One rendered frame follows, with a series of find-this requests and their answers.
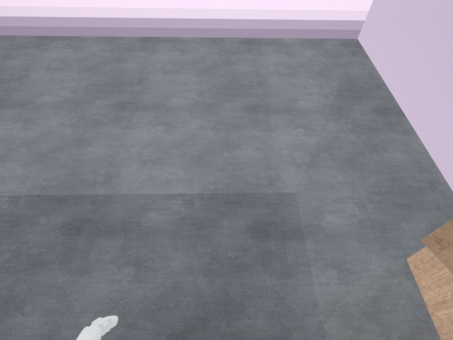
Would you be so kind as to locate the left robot hand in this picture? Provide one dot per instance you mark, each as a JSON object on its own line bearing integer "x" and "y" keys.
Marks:
{"x": 98, "y": 328}

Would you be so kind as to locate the cupboard door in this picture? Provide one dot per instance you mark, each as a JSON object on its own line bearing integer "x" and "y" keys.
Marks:
{"x": 440, "y": 243}

